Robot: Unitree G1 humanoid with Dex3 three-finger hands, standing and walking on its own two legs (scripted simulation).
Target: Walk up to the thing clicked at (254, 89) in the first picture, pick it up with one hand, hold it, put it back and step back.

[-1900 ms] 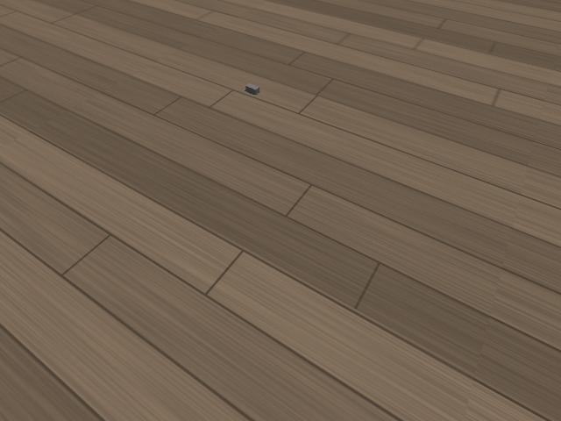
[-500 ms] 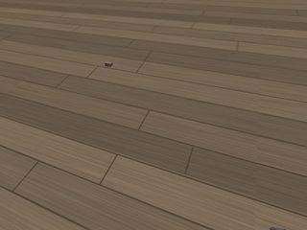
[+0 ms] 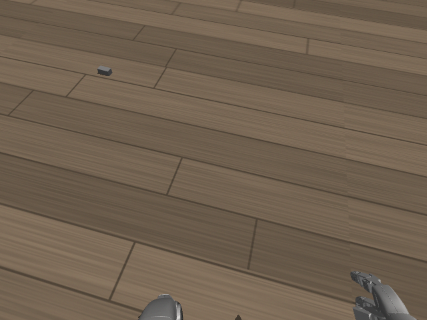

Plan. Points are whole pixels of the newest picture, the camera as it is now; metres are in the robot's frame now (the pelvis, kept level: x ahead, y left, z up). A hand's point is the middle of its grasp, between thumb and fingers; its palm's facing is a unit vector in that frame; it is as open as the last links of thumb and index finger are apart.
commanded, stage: walk up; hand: left
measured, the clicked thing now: (104, 70) +1.72 +0.74 -0.73
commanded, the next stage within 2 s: none
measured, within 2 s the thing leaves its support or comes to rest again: neither
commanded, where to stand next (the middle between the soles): +1.32 +0.70 m, yaw -19 degrees
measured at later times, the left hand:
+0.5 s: hand (82, 174) +0.45 +0.32 -0.09, palm faces -0.07 -0.87 -0.48, open 7.4 cm
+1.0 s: hand (49, 118) +0.66 +0.49 -0.12, palm faces -0.23 -0.87 -0.44, open 7.4 cm
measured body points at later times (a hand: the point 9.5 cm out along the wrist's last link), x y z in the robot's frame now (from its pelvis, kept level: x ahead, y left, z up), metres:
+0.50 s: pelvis +0.30 +0.05 +0.01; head +0.30 +0.01 +0.45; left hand +0.45 +0.37 -0.06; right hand +0.32 -0.26 -0.14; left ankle +0.20 +0.17 -0.64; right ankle +0.34 -0.07 -0.71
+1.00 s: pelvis +0.54 +0.21 +0.02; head +0.57 +0.21 +0.47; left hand +0.67 +0.53 -0.09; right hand +0.55 -0.13 -0.07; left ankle +0.58 +0.28 -0.71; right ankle +0.54 +0.06 -0.64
